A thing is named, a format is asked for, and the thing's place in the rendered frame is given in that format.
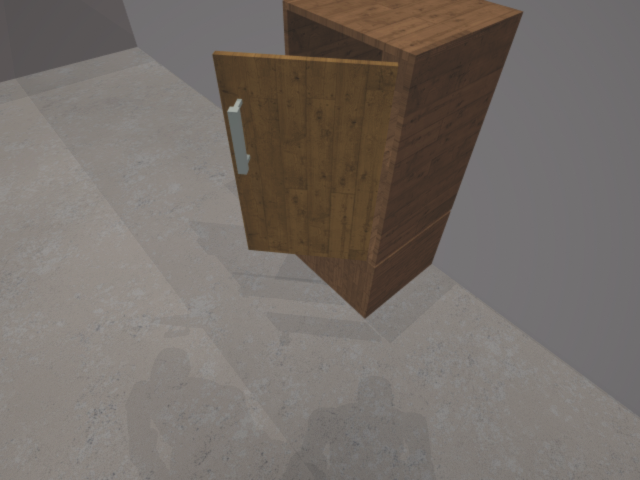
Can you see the cupboard door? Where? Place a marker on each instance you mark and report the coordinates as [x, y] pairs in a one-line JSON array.
[[315, 129]]

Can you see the handle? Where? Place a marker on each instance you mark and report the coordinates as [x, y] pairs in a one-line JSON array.
[[236, 128]]

